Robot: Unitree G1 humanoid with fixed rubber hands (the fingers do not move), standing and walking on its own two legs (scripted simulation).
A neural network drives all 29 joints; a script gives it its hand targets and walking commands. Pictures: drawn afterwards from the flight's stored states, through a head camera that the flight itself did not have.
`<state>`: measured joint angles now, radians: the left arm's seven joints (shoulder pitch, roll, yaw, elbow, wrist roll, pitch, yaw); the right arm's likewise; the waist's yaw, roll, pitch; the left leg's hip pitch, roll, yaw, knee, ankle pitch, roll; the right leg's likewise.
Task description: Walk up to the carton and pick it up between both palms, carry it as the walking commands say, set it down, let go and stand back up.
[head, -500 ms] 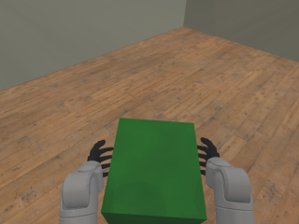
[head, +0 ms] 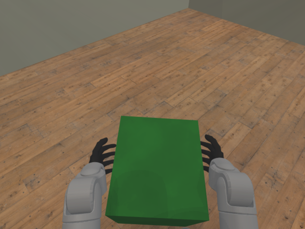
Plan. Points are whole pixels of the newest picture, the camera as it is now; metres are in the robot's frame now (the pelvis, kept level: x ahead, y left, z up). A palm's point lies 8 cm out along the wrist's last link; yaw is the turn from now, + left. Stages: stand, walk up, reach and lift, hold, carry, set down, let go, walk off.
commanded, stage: carry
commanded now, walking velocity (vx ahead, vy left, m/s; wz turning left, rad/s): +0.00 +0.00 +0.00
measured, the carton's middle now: (155, 175) +0.29 -0.01 -0.01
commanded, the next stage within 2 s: hold in 1.12 s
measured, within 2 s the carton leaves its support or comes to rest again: neither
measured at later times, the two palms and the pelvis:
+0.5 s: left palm (91, 183) +0.24 +0.15 +0.05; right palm (213, 173) +0.25 -0.14 +0.06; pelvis -0.02 +0.00 +0.01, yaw +1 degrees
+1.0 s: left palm (92, 186) +0.24 +0.15 +0.04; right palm (213, 180) +0.24 -0.14 +0.04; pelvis -0.02 +0.01 +0.01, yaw +0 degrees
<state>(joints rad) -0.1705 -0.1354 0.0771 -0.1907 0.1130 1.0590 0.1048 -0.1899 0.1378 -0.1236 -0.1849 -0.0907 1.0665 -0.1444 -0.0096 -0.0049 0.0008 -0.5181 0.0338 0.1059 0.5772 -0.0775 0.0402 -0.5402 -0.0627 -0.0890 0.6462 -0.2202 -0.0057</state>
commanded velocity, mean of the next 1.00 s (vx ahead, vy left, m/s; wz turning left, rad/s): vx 0.00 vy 0.00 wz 0.00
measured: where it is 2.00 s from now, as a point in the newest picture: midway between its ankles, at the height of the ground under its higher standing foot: outside the picture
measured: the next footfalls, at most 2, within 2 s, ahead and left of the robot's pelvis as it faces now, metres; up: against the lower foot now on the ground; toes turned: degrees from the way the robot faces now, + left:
left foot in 0.28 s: +0.08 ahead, +0.11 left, +0.00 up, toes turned +0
